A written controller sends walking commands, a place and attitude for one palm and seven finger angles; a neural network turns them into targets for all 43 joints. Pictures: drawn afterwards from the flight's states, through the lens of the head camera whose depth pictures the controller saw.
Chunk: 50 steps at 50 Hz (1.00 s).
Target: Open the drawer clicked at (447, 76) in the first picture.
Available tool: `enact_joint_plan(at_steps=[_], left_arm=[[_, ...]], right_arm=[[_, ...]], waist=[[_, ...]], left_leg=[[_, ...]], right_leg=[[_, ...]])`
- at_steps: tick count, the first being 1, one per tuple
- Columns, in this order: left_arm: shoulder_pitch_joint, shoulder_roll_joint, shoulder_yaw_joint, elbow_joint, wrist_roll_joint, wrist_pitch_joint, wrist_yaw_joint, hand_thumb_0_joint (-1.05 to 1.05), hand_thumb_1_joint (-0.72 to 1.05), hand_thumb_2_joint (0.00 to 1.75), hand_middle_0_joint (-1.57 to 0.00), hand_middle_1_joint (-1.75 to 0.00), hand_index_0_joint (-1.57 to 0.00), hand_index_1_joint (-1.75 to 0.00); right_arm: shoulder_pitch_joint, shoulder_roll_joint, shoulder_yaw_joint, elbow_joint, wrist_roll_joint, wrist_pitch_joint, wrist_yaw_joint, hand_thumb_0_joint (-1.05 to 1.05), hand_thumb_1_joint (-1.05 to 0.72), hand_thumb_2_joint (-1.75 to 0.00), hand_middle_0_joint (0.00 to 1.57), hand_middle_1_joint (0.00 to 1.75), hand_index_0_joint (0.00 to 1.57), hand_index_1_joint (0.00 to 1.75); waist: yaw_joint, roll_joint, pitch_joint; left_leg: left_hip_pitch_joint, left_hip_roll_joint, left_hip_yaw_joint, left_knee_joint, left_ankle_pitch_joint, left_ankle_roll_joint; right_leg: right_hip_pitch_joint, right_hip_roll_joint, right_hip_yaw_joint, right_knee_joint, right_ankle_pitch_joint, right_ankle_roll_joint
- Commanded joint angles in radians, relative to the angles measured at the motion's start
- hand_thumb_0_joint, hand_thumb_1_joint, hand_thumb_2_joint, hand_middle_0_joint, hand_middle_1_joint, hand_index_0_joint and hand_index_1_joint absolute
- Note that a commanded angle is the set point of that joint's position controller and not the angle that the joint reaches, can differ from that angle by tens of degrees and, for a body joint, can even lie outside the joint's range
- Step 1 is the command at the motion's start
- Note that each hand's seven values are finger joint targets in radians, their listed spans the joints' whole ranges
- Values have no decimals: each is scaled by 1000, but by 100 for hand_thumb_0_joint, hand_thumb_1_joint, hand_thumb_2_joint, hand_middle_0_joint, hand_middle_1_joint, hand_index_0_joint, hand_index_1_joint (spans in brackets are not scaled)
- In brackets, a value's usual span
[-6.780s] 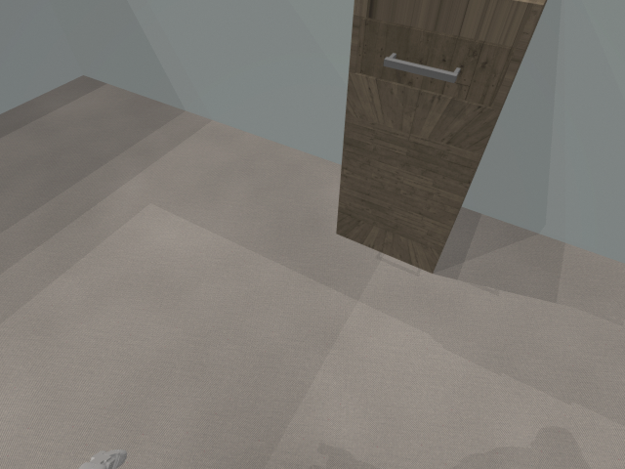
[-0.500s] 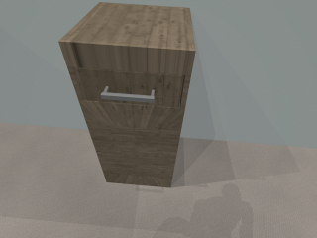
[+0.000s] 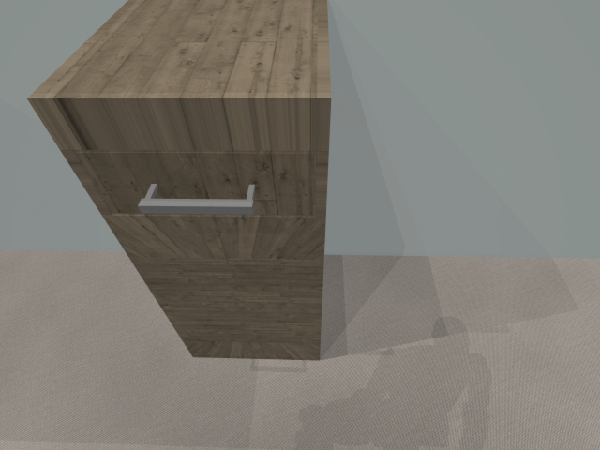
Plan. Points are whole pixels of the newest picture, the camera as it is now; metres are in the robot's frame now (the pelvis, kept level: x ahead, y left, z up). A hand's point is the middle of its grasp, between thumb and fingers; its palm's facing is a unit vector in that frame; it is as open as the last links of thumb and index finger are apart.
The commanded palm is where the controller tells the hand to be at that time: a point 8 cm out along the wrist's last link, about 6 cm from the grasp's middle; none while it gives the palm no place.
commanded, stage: come to a stop and stand still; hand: left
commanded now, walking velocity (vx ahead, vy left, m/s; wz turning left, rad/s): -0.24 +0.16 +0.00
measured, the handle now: (199, 198) +0.50 +0.20 +0.04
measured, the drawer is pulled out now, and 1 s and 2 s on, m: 0.00 0.00 0.00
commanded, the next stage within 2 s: look again from close up in 0.74 s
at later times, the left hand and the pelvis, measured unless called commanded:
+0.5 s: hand out of the picture +0.03 +0.20 -0.17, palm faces +0.02 -0.97 -0.25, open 7.4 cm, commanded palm none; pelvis -0.02 +0.01 +0.00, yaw -1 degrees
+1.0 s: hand out of the picture -0.02 +0.17 -0.17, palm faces +0.01 -0.98 -0.17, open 7.4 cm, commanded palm none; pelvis -0.02 +0.00 +0.01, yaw +0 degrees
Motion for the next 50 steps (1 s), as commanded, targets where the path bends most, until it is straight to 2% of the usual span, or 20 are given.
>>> enact_joint_plan(at_steps=[1, 3, 4, 5, 6, 8, 10, 11, 13, 14, 15, 16, 17, 19, 21, 23, 25, 31, 37, 50], left_arm=[[29, 137, 20, -24, -7, 10, 25, 0, 90, 90, -20, -30, -20, -30], [27, 144, 34, -38, -14, 27, 28, 0, 90, 90, -20, -30, -20, -30], [34, 139, 37, -45, -15, 34, 26, 0, 90, 90, -20, -30, -20, -30], [23, 137, 36, -55, -10, 41, 26, 0, 90, 90, -20, -30, -20, -30], [21, 121, 31, -63, -9, 46, 25, 0, 90, 90, -20, -30, -20, -30], [23, 105, 26, -69, -10, 50, 22, 0, 90, 90, -20, -30, -20, -30], [52, 98, 24, -65, -7, 54, 17, 0, 90, 90, -20, -30, -20, -30], [57, 103, 23, -65, -3, 53, 16, 0, 90, 90, -20, -30, -20, -30], [44, 136, 25, -73, 5, 49, 15, 0, 90, 90, -20, -30, -20, -30], [36, 163, 28, -76, 6, 46, 14, 0, 90, 90, -20, -30, -20, -30], [37, 199, 24, -83, 4, 28, 50, 0, 90, 90, -20, -30, -20, -30], [26, 225, 24, -97, -5, 25, 52, 0, 90, 90, -20, -30, -20, -30], [31, 203, 16, -121, -6, 22, 49, 0, 90, 90, -20, -30, -20, -30], [-6, 177, 3, -148, -5, 41, 33, 0, 90, 90, -20, -30, -20, -30], [6, 149, -7, -153, -3, 54, 22, 0, 90, 90, -20, -30, -20, -30], [33, 141, -12, -154, -1, 57, 12, 0, 90, 90, -20, -30, -20, -30], [47, 153, -14, -158, 2, 51, 7, 0, 90, 90, -20, -30, -20, -30], [33, 171, -13, -159, -6, 34, 3, 0, 90, 90, -20, -30, -20, -30], [60, 151, -17, -118, -9, 28, 2, 0, 90, 90, -20, -30, -20, -30], [107, 96, -30, -4, -17, 10, 6, 0, 90, 90, -20, -30, -20, -30]], right_arm=[[56, -16, -9, -37, 18, -8, -7, 0, -90, -90, 20, 30, 20, 30], [51, -44, -17, -40, 9, -6, -8, 0, -90, -90, 20, 30, 20, 30], [28, -72, -21, -55, 5, -3, -7, 0, -90, -90, 20, 30, 20, 30], [-3, -86, -26, -72, 3, -1, -6, 0, -90, -90, 20, 30, 20, 30], [-22, -101, -29, -83, 1, -3, -6, 0, -90, -90, 20, 30, 20, 30], [-72, -135, -34, -111, -3, -3, -10, 0, -90, -90, 20, 30, 20, 30], [-130, -152, -40, -140, -6, 0, -8, 0, -90, -90, 20, 30, 20, 30], [-143, -148, -41, -149, -5, 1, -6, 0, -90, -90, 20, 30, 20, 30], [-144, -122, -39, -165, -2, 6, -1, 0, -90, -90, 20, 30, 20, 30], [-130, -102, -37, -167, 0, 11, 1, 0, -90, -90, 20, 30, 20, 30], [-121, -125, -37, -211, 20, -26, 6, 0, -90, -90, 20, 30, 20, 30], [-154, -110, -25, -237, 21, -26, 12, 0, -90, -90, 20, 30, 20, 30], [-110, -94, -18, -239, 12, -29, 16, 0, -90, -90, 20, 30, 20, 30], [-146, -141, -23, -259, 6, -23, 15, 0, -90, -90, 20, 30, 20, 30], [-165, -169, -18, -281, 0, -17, 14, 0, -90, -90, 20, 30, 20, 30], [-187, -179, -15, -298, -4, -9, 17, 0, -90, -90, 20, 30, 20, 30], [-174, -175, -13, -302, -6, -5, 22, 0, -90, -90, 20, 30, 20, 30], [-81, -146, 3, -256, -6, -16, 23, 0, -90, -90, 20, 30, 20, 30], [-44, -137, 15, -200, -5, -26, 22, 0, -90, -90, 20, 30, 20, 30], [24, -93, 35, -77, 3, -42, 11, 0, -90, -90, 20, 30, 20, 30]], waist=[[-2, -222, -22], [11, -155, -28], [21, -95, -39], [24, -39, -23], [25, 60, -15], [37, 104, -18], [55, 62, -28], [54, 9, -39], [37, -113, -43], [28, -207, -59], [6, -219, -160], [8, -168, -149], [8, -163, -210], [13, -2, -105], [25, 41, 20], [34, -14, 83], [29, -47, 101], [3, -104, 33], [16, -73, 50], [25, -59, 42]], left_leg=[[-47, -15, -1, -99, 104, -11], [31, -12, 6, -198, 386, -8], [69, 20, -12, -179, 567, 2], [77, 44, -20, -170, 671, 13], [72, 83, -56, -210, 771, 35], [32, 127, -96, -250, 834, 83], [15, 127, -92, -231, 730, 97], [4, 106, -80, -215, 639, 83], [-26, 25, -26, -133, 414, 36], [-16, -26, 9, -60, 279, 16], [-7, -33, 31, -94, 153, -26], [-3, -40, 36, -168, 191, -18], [30, -22, -5, -217, 252, 11], [61, 49, -73, -213, 474, 49], [-49, 101, -128, -297, 369, 83], [-152, 75, -127, -344, 66, 73], [-170, 30, -106, -341, -49, 58], [-54, 2, -83, -313, 43, 48], [-101, 11, -100, -362, 22, 47], [-75, 19, -81, -374, 137, 35]], right_leg=[[141, -243, 166, -95, 757, -136], [103, -200, 144, -37, 654, -98], [67, -160, 124, -22, 560, -73], [38, -127, 97, -1, 482, -47], [27, -83, 70, 35, 377, -21], [56, -29, 46, 104, 182, -3], [68, -24, 58, 75, 116, -3], [81, -33, 72, 43, 185, -6], [71, -112, 168, -52, 308, -36], [48, -180, 242, -125, 303, -74], [197, -216, 285, -47, 804, -86], [205, -219, 223, 9, 786, -95], [210, -178, 188, 67, 637, -85], [36, -81, 110, 45, 227, -35], [-8, -21, 68, 20, -45, -18], [6, -18, 79, -18, -63, -23], [-15, -29, 117, -78, -114, -28], [-57, -66, 157, -173, -188, -30], [-9, -64, 143, -186, -171, -24], [77, -71, 128, -190, -19, -32]])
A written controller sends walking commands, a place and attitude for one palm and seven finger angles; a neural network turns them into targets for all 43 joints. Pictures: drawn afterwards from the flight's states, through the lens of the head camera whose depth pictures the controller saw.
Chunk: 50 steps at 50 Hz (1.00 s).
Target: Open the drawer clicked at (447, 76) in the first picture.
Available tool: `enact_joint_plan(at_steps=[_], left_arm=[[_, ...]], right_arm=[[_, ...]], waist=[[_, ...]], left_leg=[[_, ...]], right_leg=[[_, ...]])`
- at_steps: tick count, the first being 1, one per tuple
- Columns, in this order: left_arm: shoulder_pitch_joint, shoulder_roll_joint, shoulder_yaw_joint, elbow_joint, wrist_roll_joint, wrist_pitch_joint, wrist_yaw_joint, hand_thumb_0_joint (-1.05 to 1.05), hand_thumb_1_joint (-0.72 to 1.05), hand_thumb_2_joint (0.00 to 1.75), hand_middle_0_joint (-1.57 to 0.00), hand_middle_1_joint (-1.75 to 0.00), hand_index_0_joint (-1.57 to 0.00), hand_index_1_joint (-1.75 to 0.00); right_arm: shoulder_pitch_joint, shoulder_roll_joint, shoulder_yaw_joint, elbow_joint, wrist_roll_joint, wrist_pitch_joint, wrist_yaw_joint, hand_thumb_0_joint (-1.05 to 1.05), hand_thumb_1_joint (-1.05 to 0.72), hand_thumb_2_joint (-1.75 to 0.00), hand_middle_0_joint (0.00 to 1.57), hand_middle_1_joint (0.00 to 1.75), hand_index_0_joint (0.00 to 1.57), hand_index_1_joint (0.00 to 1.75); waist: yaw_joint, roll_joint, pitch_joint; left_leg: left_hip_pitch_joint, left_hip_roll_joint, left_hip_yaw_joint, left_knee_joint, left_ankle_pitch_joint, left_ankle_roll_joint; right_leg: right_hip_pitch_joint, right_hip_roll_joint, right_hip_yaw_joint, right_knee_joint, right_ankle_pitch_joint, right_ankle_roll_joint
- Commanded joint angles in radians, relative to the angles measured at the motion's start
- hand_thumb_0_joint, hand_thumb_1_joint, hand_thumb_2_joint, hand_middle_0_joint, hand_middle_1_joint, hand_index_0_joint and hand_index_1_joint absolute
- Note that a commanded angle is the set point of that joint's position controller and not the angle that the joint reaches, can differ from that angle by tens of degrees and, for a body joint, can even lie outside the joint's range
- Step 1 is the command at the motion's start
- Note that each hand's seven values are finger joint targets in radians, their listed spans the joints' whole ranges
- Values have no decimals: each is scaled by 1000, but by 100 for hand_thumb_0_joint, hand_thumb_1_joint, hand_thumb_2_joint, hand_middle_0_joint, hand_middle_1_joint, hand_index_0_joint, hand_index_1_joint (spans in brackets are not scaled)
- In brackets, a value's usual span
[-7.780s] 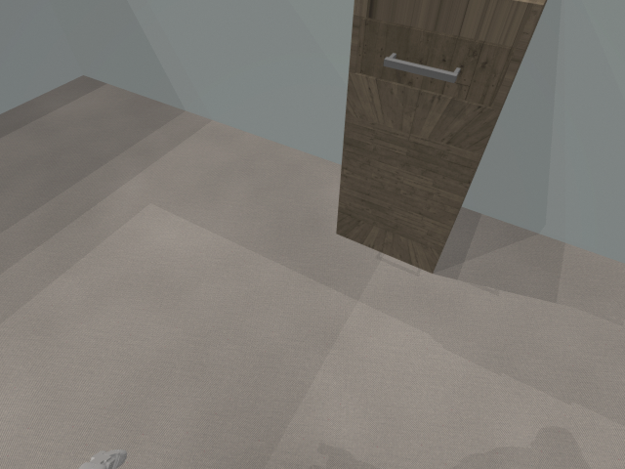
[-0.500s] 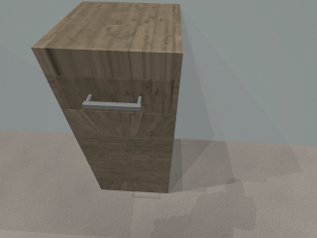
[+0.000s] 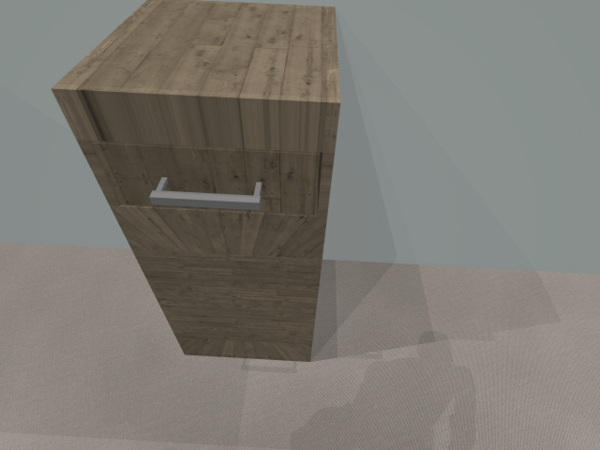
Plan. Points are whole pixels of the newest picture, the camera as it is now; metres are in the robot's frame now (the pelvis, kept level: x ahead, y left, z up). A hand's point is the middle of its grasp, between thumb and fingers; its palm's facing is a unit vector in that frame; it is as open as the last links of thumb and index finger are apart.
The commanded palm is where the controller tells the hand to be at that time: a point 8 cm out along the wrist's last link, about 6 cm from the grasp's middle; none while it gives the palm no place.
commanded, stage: look again from close up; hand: left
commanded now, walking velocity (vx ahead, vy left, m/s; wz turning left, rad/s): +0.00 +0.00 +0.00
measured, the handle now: (208, 192) +0.52 +0.20 +0.03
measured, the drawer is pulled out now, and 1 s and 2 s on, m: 0.00 0.00 0.00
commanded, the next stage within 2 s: raise the hand with hooked fingers in 0.36 s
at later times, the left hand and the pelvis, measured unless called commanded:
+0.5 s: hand out of the picture +0.00 +0.15 -0.17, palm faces -0.02 -0.99 -0.16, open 7.4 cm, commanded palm +0.11 +0.20 -0.06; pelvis +0.01 +0.00 +0.00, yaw -1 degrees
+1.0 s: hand (152, 415) +0.18 +0.20 -0.04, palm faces -0.06 -0.14 -0.99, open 9.3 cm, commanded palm +0.19 +0.21 +0.03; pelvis +0.04 -0.03 -0.04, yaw +1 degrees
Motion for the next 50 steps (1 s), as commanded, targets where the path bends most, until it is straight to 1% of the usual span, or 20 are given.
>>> enact_joint_plan(at_steps=[1, 16, 21, 22, 23, 24, 25, 26, 27, 28, 31, 32, 35, 36, 37, 39, 42, 45, 48, 50], left_arm=[[49, 86, 18, -14, -5, -24, 9, 0, 90, 90, -20, -30, -20, -30], [73, 48, 16, 28, -1, -28, 15, 0, 90, 90, -20, -30, -20, -30], [84, 40, 17, 33, -2, -31, 15, 0, 90, 90, -20, -30, -20, -30], [85, 38, 17, 33, -2, -32, 16, 0, 90, 90, -20, -30, -20, -30], [103, 102, 12, 68, 11, -31, 50, 0, 90, 90, -20, -30, -20, -30], [-679, 274, -101, -1503, 74, -220, 44, 0, 88, 89, -20, -32, -20, -32], [-256, 300, 0, -1205, 102, -137, 147, 0, 85, 88, -20, -33, -20, -33], [11, 159, -69, -1097, 107, 19, 200, 0, 83, 87, -21, -34, -21, -34], [48, 50, -160, -1081, 139, 72, 208, 0, 81, 86, -21, -36, -21, -36], [-11, 53, -197, -1215, 183, 69, 219, 0, 78, 85, -21, -37, -21, -37], [40, 90, -243, -1187, 479, 65, 282, 0, 71, 82, -21, -42, -21, -42], [43, 138, -197, -1153, 597, 53, 313, 0, 69, 81, -22, -43, -22, -43], [361, 137, -133, -979, 837, 24, 362, 0, 62, 78, -22, -48, -22, -48], [420, 183, -64, -949, 888, 3, 360, 0, 60, 77, -22, -50, -22, -50], [417, 197, -47, -982, 927, -21, 357, 0, 57, 76, -22, -51, -22, -51], [384, 235, -8, -1074, 986, -64, 365, 0, 53, 74, -23, -54, -23, -54], [266, 313, 52, -1277, 1047, -95, 411, 0, 46, 71, -23, -58, -23, -58], [112, 345, 77, -1395, 1072, -109, 453, 0, 39, 68, -24, -63, -24, -63], [-54, 357, 70, -1455, 1063, -130, 464, 0, 32, 65, -24, -68, -24, -68], [-97, 364, 61, -1464, 1044, -152, 447, 0, 27, 63, -25, -70, -25, -70]], right_arm=[[20, -78, -17, -25, 8, -33, -12, 0, -90, -90, 20, 30, 20, 30], [12, -43, -17, 15, 10, -31, -19, 0, -90, -90, 20, 30, 20, 30], [7, -42, -17, 16, 9, -37, -21, 0, -90, -90, 20, 30, 20, 30], [2, -43, -17, 17, 9, -38, -21, 0, -90, -90, 20, 30, 20, 30], [-115, -102, -27, -57, 16, -41, -11, 0, -90, -90, 20, 30, 20, 30], [-129, -221, 10, -446, 85, -184, -69, 0, -90, -90, 20, 30, 20, 30], [-226, -196, -7, -369, 83, -290, -114, 0, -90, -90, 20, 30, 20, 30], [-217, -148, -25, -374, 108, -332, -113, 0, -90, -90, 20, 30, 20, 30], [-166, -142, -26, -356, 123, -350, -119, 0, -90, -90, 20, 30, 20, 30], [-197, -167, -34, -419, 120, -383, -118, 0, -90, -90, 20, 30, 20, 30], [-200, -214, -46, -491, 51, -389, -95, 0, -90, -90, 20, 30, 20, 30], [-201, -220, -64, -516, 23, -364, -82, 0, -90, -90, 20, 30, 20, 30], [-298, -216, -88, -615, -32, -231, -25, 0, -90, -90, 20, 30, 20, 30], [-307, -212, -93, -616, -29, -170, -1, 0, -90, -90, 20, 30, 20, 30], [-334, -199, -82, -640, -28, -116, 18, 0, -90, -90, 20, 30, 20, 30], [-383, -181, -76, -686, -19, -55, 43, 0, -90, -90, 20, 30, 20, 30], [-395, -172, -81, -725, -33, -7, 66, 0, -90, -90, 20, 30, 20, 30], [-385, -168, -86, -737, -50, 11, 69, 0, -90, -90, 20, 30, 20, 30], [-380, -170, -87, -726, -71, 18, 61, 0, -90, -90, 20, 30, 20, 30], [-382, -176, -86, -723, -76, 16, 58, 0, -90, -90, 20, 30, 20, 30]], waist=[[11, 22, 57], [5, -13, 101], [8, 0, 68], [10, 8, 70], [40, 17, 144], [-75, 298, -372], [31, 347, -319], [22, 255, -138], [-5, 167, -78], [-10, 116, 13], [-30, -78, 22], [-23, -115, -18], [87, -231, 2], [132, -240, -28], [148, -278, -64], [169, -218, -115], [168, 32, -254], [115, 73, -325], [51, 44, -302], [40, 51, -301]], left_leg=[[-99, 80, -116, -162, -98, 8], [-58, 77, -100, -160, -71, 4], [-28, 82, -95, -159, -21, 6], [-31, 81, -96, -158, -17, 6], [-111, 103, -60, 16, -13, -31], [188, -10, -61, -126, 20, 11], [125, 8, -81, -133, -77, -2], [-25, 19, -115, -170, -223, -20], [-49, 3, -83, -131, -214, -8], [-89, -2, -108, -108, -237, -1], [-161, -29, -140, 4, -234, 8], [-178, -45, -133, 43, -215, -2], [-256, -64, -101, 103, -130, -10], [-289, -63, -95, 111, -50, -15], [-320, -60, -79, 113, -10, -18], [-322, -59, -57, 132, 44, -17], [-210, -57, -57, 176, 128, -17], [-120, -58, -78, 252, 146, -9], [-69, -65, -97, 320, 84, 9], [-68, -67, -98, 330, 75, 14]], right_leg=[[67, -52, 99, -101, -84, -37], [28, -49, 99, -127, -78, -33], [53, -50, 94, -121, -24, -33], [54, -50, 94, -118, -12, -32], [-7, -88, 122, -87, 90, -34], [131, 47, 130, 16, 11, -51], [63, 54, 51, 97, -98, -71], [-22, 60, 16, 98, -172, -51], [-38, 68, 18, 73, -144, -39], [-89, 64, 33, 56, -182, -35], [-229, 72, 67, 79, -296, -40], [-260, 76, 85, 79, -353, -43], [-246, 85, 175, 46, -366, -70], [-184, 81, 208, 74, -223, -80], [-137, 73, 203, 116, -110, -79], [-111, 74, 205, 169, 5, -80], [-141, 89, 236, 226, 75, -97], [-248, 93, 262, 237, 57, -93], [-361, 81, 272, 203, -46, -80], [-365, 77, 260, 200, -35, -76]])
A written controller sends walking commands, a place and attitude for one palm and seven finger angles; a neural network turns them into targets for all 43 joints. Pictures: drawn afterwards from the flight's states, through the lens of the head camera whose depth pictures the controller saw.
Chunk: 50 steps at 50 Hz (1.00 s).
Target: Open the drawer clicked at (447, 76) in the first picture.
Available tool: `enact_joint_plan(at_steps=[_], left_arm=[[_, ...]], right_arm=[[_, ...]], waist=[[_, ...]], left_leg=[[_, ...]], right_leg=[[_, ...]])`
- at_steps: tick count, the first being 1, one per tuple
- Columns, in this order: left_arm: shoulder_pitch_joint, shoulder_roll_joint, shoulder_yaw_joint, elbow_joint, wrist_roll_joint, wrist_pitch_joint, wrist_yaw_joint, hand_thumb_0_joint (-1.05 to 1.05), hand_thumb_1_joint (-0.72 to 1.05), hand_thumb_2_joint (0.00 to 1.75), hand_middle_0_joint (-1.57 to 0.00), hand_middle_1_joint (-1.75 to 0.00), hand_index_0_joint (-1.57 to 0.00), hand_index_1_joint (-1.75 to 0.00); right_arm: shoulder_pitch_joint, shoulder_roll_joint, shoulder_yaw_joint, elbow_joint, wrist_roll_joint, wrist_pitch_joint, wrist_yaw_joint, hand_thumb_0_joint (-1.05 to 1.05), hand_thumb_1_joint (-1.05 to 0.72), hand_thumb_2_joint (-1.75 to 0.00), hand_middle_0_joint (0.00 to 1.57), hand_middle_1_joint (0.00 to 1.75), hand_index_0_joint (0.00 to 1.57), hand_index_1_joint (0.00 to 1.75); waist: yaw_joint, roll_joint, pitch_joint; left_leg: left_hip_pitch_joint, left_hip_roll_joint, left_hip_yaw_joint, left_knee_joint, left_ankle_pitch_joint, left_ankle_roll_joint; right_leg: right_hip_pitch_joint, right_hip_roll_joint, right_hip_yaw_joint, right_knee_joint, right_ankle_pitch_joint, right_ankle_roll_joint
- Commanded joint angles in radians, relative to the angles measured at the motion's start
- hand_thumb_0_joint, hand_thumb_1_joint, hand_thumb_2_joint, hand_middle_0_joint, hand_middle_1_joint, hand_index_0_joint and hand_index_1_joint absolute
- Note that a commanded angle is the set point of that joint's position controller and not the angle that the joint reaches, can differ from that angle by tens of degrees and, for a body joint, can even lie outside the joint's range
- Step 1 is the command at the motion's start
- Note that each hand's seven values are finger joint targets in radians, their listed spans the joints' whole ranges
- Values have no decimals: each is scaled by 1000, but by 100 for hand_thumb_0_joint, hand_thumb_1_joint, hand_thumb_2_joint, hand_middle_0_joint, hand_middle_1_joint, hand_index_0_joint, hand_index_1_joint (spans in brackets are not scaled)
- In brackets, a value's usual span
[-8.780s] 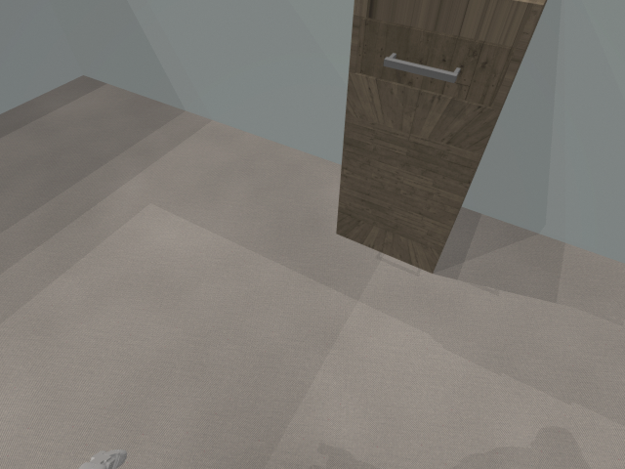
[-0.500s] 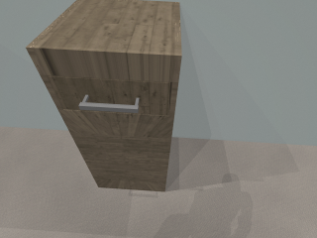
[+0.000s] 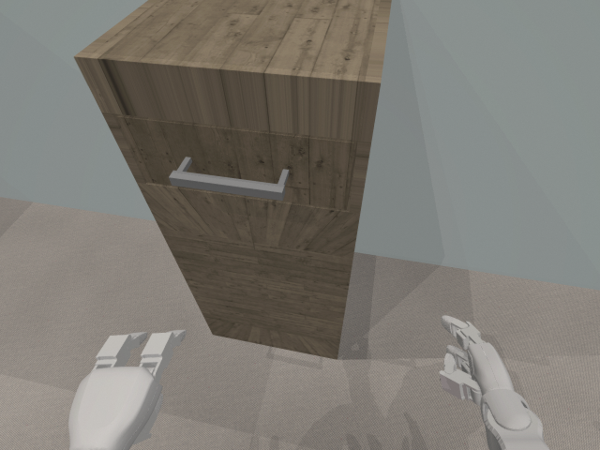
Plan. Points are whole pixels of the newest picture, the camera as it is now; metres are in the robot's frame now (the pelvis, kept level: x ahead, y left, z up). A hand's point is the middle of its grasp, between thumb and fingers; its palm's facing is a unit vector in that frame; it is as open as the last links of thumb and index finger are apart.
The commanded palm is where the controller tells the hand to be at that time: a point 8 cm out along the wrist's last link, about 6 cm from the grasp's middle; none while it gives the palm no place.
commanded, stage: raise the hand with hooked fingers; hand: left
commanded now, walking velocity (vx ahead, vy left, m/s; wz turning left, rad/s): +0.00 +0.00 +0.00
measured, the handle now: (230, 177) +0.49 +0.22 +0.07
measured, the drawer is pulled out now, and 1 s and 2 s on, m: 0.00 0.00 0.00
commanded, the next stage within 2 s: move the hooked fingers above the handle in 1.36 s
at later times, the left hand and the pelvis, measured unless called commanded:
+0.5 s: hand (134, 290) +0.25 +0.26 +0.09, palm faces +0.06 -0.10 -0.99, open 12.2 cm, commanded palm +0.23 +0.25 +0.16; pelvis +0.02 +0.02 +0.03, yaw +1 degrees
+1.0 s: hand (100, 211) +0.30 +0.29 +0.18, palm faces +0.05 -0.05 -1.00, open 13.8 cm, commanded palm +0.27 +0.28 +0.24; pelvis +0.00 +0.03 +0.04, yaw +3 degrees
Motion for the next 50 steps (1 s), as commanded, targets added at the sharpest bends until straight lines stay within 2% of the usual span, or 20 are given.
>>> enact_joint_plan(at_steps=[1, 2, 5, 6, 7, 11, 16, 18, 22, 33, 36, 37, 41, 42, 44, 45, 46, 47, 48, 50], left_arm=[[-318, 130, 98, -311, -42, -43, 44, 0, 25, 62, -25, -72, -25, -72], [-315, 122, 85, -281, -58, -35, 25, 0, 22, 61, -25, -74, -25, -74], [-215, 144, 102, -240, -84, 24, -42, 0, 15, 58, -25, -78, -25, -78], [-160, 159, 126, -214, -89, 44, -62, 0, 13, 57, -25, -80, -25, -80], [-158, 156, 115, -222, -97, 56, -83, 0, 11, 56, -26, -81, -26, -81], [-155, 225, 186, -251, -107, 64, -124, 0, 1, 52, -26, -87, -26, -87], [-255, 249, 220, -318, -127, 41, -123, 0, -10, 47, -27, -94, -27, -94], [-281, 235, 215, -297, -145, 35, -126, 0, -15, 45, -27, -98, -27, -98], [-383, 250, 200, -295, -160, 41, -154, 0, -24, 41, -28, -103, -28, -103], [-656, 332, 195, -237, -192, 91, -303, 0, -50, 30, -30, -120, -30, -120], [-731, 374, 217, -211, -199, 99, -345, 0, -50, 30, -30, -120, -30, -120], [-767, 361, 192, -202, -202, 100, -361, 0, -50, 30, -30, -120, -30, -120], [-838, 389, 206, -154, -230, 98, -415, 0, -50, 30, -30, -120, -30, -120], [-880, 385, 188, -138, -227, 98, -432, 0, -50, 30, -30, -120, -30, -120], [-934, 413, 193, -121, -234, 90, -457, 0, -50, 30, -30, -120, -30, -120], [-961, 421, 195, -124, -238, 83, -467, 0, -50, 30, -30, -120, -30, -120], [-969, 425, 210, -130, -253, 77, -471, 0, -50, 30, -30, -120, -30, -120], [-1027, 450, 215, -149, -246, 63, -482, 0, -50, 30, -30, -120, -30, -120], [-1034, 478, 238, -131, -250, 56, -486, 0, -50, 30, -30, -120, -30, -120], [-974, 444, 224, -110, -261, 45, -501, 0, -50, 30, -30, -120, -30, -120]], right_arm=[[-35, -77, -25, -109, -6, -30, -15, 0, -90, -90, 20, 30, 20, 30], [-36, -79, -22, -106, -1, -28, -17, 0, -90, -90, 20, 30, 20, 30], [-37, -67, -14, -105, 16, -14, -24, 0, -90, -90, 20, 30, 20, 30], [-47, -68, -5, -104, 25, -11, -28, 0, -90, -90, 20, 30, 20, 30], [-44, -61, 4, -102, 34, -8, -31, 0, -90, -90, 20, 30, 20, 30], [-55, -68, 16, -96, 40, -11, -44, 0, -90, -90, 20, 30, 20, 30], [-43, -73, -1, -75, 44, -16, -55, 0, -90, -90, 20, 30, 20, 30], [-27, -70, -9, -59, 49, -19, -59, 0, -90, -90, 20, 30, 20, 30], [-30, -82, -20, -43, 62, -19, -66, 0, -90, -90, 20, 30, 20, 30], [-52, -93, -4, -30, 96, 20, -70, 0, -90, -90, 20, 30, 20, 30], [-62, -98, 2, -31, 102, 31, -71, 0, -90, -90, 20, 30, 20, 30], [-57, -95, 6, -30, 100, 34, -69, 0, -90, -90, 20, 30, 20, 30], [-62, -102, 12, -34, 108, 44, -72, 0, -90, -90, 20, 30, 20, 30], [-52, -99, 16, -25, 108, 44, -69, 0, -90, -90, 20, 30, 20, 30], [-56, -109, 16, -27, 109, 48, -74, 0, -90, -90, 20, 30, 20, 30], [-53, -109, 16, -29, 110, 47, -75, 0, -90, -90, 20, 30, 20, 30], [-61, -112, 19, -34, 114, 47, -76, 0, -90, -90, 20, 30, 20, 30], [-47, -109, 18, -28, 110, 40, -72, 0, -90, -90, 20, 30, 20, 30], [-45, -114, 13, -22, 110, 42, -76, 0, -90, -90, 20, 30, 20, 30], [-36, -114, 10, -29, 111, 41, -71, 0, -90, -90, 20, 30, 20, 30]], waist=[[-120, 31, -156], [-122, 15, -143], [-82, -39, -166], [-63, -28, -153], [-56, -39, -157], [-26, -48, -148], [-38, 12, -163], [-50, -14, -158], [-54, 13, -162], [-62, 60, -93], [-60, 73, -97], [-66, 64, -103], [-73, 90, -81], [-75, 59, -91], [-80, 65, -69], [-81, 63, -78], [-85, 100, -84], [-75, 84, -141], [-80, 77, -123], [-71, 72, -113]], left_leg=[[217, -89, -84, 11, 255, 53], [196, -84, -81, -10, 243, 55], [152, -77, -58, -74, 277, 52], [145, -75, -58, -94, 305, 48], [137, -74, -54, -121, 313, 46], [151, -68, -50, -179, 384, 43], [225, -63, -46, -221, 418, 45], [235, -64, -45, -235, 416, 48], [279, -63, -42, -265, 440, 49], [366, -51, -53, -378, 493, 41], [387, -49, -56, -398, 503, 41], [391, -50, -56, -405, 505, 40], [400, -48, -66, -424, 491, 39], [395, -50, -63, -430, 484, 37], [385, -52, -61, -444, 440, 38], [390, -53, -64, -445, 437, 39], [401, -49, -73, -444, 447, 39], [411, -54, -76, -444, 461, 38], [406, -52, -77, -446, 458, 39], [404, -52, -73, -447, 478, 38]], right_leg=[[-43, 20, 162, -192, 192, -24], [-7, 20, 135, -193, 206, -17], [156, 16, 104, -205, 326, -4], [206, 22, 107, -208, 376, -6], [258, 15, 98, -212, 416, -2], [372, 10, 100, -235, 544, 3], [398, 2, 84, -279, 541, 4], [406, -4, 64, -288, 548, 9], [417, -6, 42, -313, 513, 10], [464, 10, -8, -402, 434, 8], [487, 16, -7, -426, 426, 7], [496, 12, -14, -428, 426, 8], [500, 20, -14, -455, 403, 4], [507, 15, -23, -457, 394, 8], [500, 17, -21, -474, 363, 9], [502, 18, -22, -476, 357, 8], [508, 19, -21, -477, 354, 2], [532, 13, -22, -470, 360, 5], [522, 18, -23, -475, 359, 5], [516, 18, -28, -474, 371, 6]])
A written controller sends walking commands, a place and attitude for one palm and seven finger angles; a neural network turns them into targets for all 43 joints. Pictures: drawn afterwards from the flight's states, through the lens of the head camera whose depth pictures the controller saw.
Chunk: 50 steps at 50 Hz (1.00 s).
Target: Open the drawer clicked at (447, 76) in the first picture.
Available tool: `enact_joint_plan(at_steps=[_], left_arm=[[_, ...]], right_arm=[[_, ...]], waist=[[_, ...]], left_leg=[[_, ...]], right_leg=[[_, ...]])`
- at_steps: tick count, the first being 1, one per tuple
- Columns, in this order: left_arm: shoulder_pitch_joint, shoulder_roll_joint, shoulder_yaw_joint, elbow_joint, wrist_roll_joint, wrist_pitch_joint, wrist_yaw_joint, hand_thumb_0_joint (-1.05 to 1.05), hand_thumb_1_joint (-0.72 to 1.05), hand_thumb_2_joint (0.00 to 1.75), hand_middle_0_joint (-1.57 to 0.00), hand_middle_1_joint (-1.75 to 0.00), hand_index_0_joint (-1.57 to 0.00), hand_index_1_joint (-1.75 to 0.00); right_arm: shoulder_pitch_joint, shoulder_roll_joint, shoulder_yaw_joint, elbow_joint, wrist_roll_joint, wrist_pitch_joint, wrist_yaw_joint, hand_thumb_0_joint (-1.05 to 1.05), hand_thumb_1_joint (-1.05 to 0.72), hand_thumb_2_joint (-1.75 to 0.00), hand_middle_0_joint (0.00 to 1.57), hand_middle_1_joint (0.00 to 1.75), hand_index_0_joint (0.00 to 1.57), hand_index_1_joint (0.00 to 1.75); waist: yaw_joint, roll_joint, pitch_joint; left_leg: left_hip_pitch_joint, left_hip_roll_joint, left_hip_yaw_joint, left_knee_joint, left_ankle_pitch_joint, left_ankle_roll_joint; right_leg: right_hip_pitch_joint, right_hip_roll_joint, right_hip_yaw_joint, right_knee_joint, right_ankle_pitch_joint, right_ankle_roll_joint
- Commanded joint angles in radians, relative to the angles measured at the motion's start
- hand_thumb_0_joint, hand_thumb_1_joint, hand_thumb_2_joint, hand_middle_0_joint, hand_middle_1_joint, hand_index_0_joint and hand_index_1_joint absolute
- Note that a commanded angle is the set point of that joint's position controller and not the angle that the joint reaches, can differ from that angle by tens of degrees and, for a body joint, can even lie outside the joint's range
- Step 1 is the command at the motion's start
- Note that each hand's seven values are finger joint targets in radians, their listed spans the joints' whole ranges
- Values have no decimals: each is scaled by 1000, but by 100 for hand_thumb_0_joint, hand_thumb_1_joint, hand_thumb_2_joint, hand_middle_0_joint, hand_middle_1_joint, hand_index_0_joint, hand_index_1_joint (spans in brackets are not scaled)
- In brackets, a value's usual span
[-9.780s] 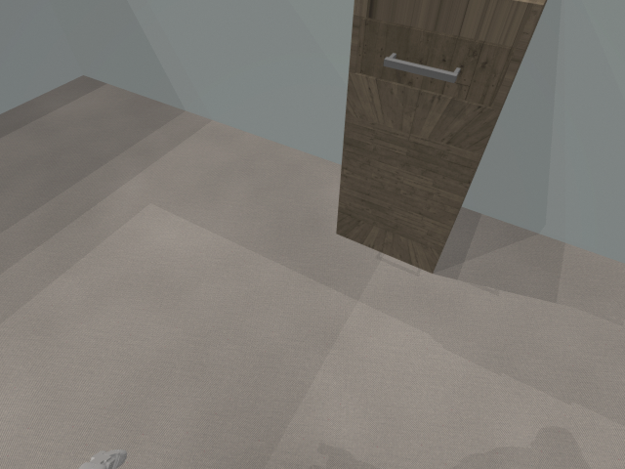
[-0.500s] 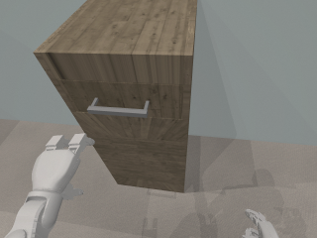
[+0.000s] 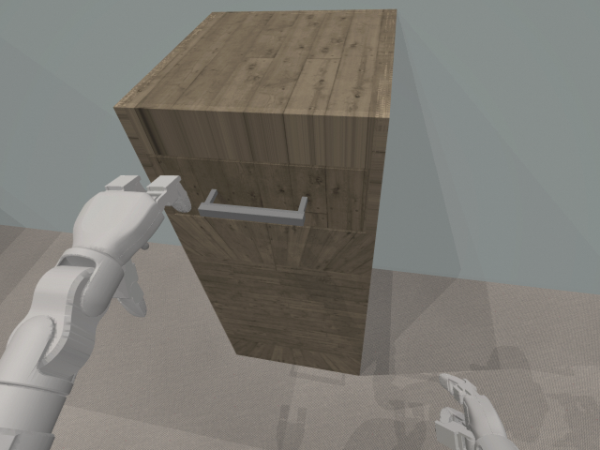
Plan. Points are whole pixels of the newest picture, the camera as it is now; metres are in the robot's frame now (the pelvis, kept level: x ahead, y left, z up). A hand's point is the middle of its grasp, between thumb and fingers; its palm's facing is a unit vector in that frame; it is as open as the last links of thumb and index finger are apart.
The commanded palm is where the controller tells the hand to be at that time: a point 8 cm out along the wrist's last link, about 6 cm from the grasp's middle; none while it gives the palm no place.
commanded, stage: raise the hand with hooked fingers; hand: left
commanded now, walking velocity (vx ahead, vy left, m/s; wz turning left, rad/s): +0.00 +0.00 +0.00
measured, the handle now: (254, 206) +0.50 +0.16 +0.03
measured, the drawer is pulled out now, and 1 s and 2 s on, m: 0.00 0.00 0.00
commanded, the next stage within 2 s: move the hooked fingers above the handle in 0.36 s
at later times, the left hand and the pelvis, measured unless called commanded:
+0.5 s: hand (154, 251) +0.30 +0.23 +0.13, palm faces +0.05 -0.07 -1.00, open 13.8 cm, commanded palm +0.28 +0.23 +0.19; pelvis -0.01 -0.01 +0.00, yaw +0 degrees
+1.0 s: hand (193, 235) +0.35 +0.20 +0.11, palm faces +0.00 -0.07 -1.00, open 13.8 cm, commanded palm +0.33 +0.21 +0.18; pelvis +0.00 -0.02 +0.00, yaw +0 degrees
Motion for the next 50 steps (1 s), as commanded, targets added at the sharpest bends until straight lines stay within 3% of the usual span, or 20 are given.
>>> enact_joint_plan(at_steps=[1, 2, 4, 6, 7, 10, 11, 12, 13, 16, 19, 23, 24, 26, 28, 31, 34, 42, 47, 50], left_arm=[[-225, 201, 167, -141, -46, -29, 14, 0, -50, 30, -30, -120, -30, -120], [-225, 200, 156, -144, -40, -33, 4, 0, -50, 30, -30, -120, -30, -120], [-208, 213, 168, -147, -47, -39, -1, 0, -50, 30, -30, -120, -30, -120], [-205, 208, 176, -186, -55, -53, 11, 0, -50, 30, -30, -120, -30, -120], [-244, 233, 184, -214, -40, -64, 14, 0, -50, 30, -30, -120, -30, -120], [-255, 256, 213, -240, -41, -88, 45, 0, -50, 30, -30, -120, -30, -120], [-242, 249, 222, -233, -57, -89, 62, 0, -50, 30, -30, -120, -30, -120], [-268, 261, 226, -248, -44, -96, 70, 0, -50, 30, -30, -120, -30, -120], [-258, 266, 234, -224, -42, -92, 81, 0, -50, 30, -30, -120, -30, -120], [-239, 254, 238, -194, -51, -76, 100, 0, -50, 30, -30, -120, -30, -120], [-250, 225, 186, -177, -36, -49, 93, 0, -50, 30, -30, -120, -30, -120], [-245, 229, 175, -202, -30, -36, 71, 0, -50, 30, -30, -120, -30, -120], [-242, 201, 146, -194, -30, -32, 63, 0, -50, 30, -30, -120, -30, -120], [-257, 225, 173, -145, -34, -36, 57, 0, -50, 30, -30, -120, -30, -120], [-305, 216, 153, -130, -26, -49, 56, 0, -50, 30, -30, -120, -30, -120], [-353, 217, 153, -146, -25, -70, 69, 0, -50, 30, -30, -120, -30, -120], [-386, 207, 137, -83, -4, -70, 87, 0, -50, 30, -30, -120, -30, -120], [-413, 194, 119, -39, 18, -40, 100, 0, -50, 30, -30, -120, -30, -120], [-425, 152, 76, -15, 20, -27, 91, 0, -50, 30, -30, -120, -30, -120], [-471, 160, 73, -7, 27, -33, 100, 0, -50, 30, -30, -120, -30, -120]], right_arm=[[-107, -128, -56, -152, 10, -44, -6, 0, -90, -90, 20, 30, 20, 30], [-95, -125, -55, -144, 8, -45, -1, 0, -90, -90, 20, 30, 20, 30], [-96, -138, -60, -150, 8, -41, 1, 0, -90, -90, 20, 30, 20, 30], [-103, -141, -62, -158, 10, -41, 2, 0, -90, -90, 20, 30, 20, 30], [-92, -135, -62, -155, 4, -48, 6, 0, -90, -90, 20, 30, 20, 30], [-86, -137, -71, -149, 4, -59, -2, 0, -90, -90, 20, 30, 20, 30], [-88, -139, -68, -151, 5, -59, -4, 0, -90, -90, 20, 30, 20, 30], [-79, -132, -70, -137, 4, -68, -1, 0, -90, -90, 20, 30, 20, 30], [-78, -135, -74, -131, 5, -67, -4, 0, -90, -90, 20, 30, 20, 30], [-83, -137, -74, -128, 10, -72, -4, 0, -90, -90, 20, 30, 20, 30], [-91, -138, -72, -124, 13, -67, -3, 0, -90, -90, 20, 30, 20, 30], [-99, -138, -70, -130, 11, -66, -7, 0, -90, -90, 20, 30, 20, 30], [-106, -135, -67, -137, 9, -65, -9, 0, -90, -90, 20, 30, 20, 30], [-99, -140, -63, -128, 12, -65, -14, 0, -90, -90, 20, 30, 20, 30], [-90, -137, -63, -119, 11, -63, -19, 0, -90, -90, 20, 30, 20, 30], [-88, -134, -63, -126, 10, -67, -23, 0, -90, -90, 20, 30, 20, 30], [-77, -128, -63, -110, 9, -65, -25, 0, -90, -90, 20, 30, 20, 30], [-63, -128, -67, -112, 8, -53, -17, 0, -90, -90, 20, 30, 20, 30], [-56, -131, -69, -117, 12, -42, -15, 0, -90, -90, 20, 30, 20, 30], [-42, -133, -73, -115, 13, -42, -20, 0, -90, -90, 20, 30, 20, 30]], waist=[[-16, -30, -198], [-8, -69, -217], [-6, -85, -190], [-9, -45, -194], [2, -56, -243], [1, -60, -253], [-3, -20, -235], [6, -34, -276], [0, -50, -246], [1, -44, -243], [-8, -54, -214], [-9, -69, -246], [-12, -70, -231], [-18, -105, -202], [-25, -104, -200], [-20, -65, -243], [-25, -72, -234], [-15, -87, -314], [-26, -106, -270], [-28, -103, -291]], left_leg=[[31, 3, -41, -53, 283, -3], [27, 2, -33, -56, 297, -4], [2, 1, -28, -65, 262, -3], [8, 2, -35, -64, 252, 0], [20, -1, -32, -60, 266, 0], [24, -3, -34, -57, 261, 3], [19, -3, -37, -54, 250, 4], [25, -6, -35, -50, 264, 2], [16, -3, -35, -52, 254, 2], [7, -7, -29, -44, 242, 4], [-6, -7, -19, -52, 221, 1], [4, -11, -19, -49, 226, 6], [5, -12, -14, -48, 217, 7], [-13, -11, -17, -45, 193, 9], [-16, -13, -12, -45, 185, 8], [4, -16, -17, -34, 204, 10], [-13, -19, -12, -29, 210, 7], [-19, -20, -7, -8, 282, 8], [-32, -17, -5, -10, 267, 9], [-28, -19, -5, -2, 268, 11]], right_leg=[[97, 50, 14, -32, 163, -45], [108, 45, 11, -26, 174, -42], [100, 46, 12, -32, 158, -40], [100, 49, 17, -34, 139, -43], [119, 42, 19, -25, 147, -42], [106, 43, 23, -23, 147, -39], [103, 46, 24, -30, 137, -42], [118, 39, 25, -18, 146, -40], [97, 43, 24, -22, 141, -39], [103, 42, 31, -26, 148, -38], [85, 37, 27, -27, 130, -35], [112, 35, 33, -23, 147, -34], [101, 33, 33, -26, 147, -32], [88, 39, 38, -37, 130, -31], [75, 35, 31, -35, 119, -28], [82, 39, 37, -29, 135, -32], [68, 36, 33, -19, 146, -33], [114, 32, 37, 18, 236, -36], [75, 38, 32, 18, 214, -36], [70, 39, 35, 26, 220, -36]])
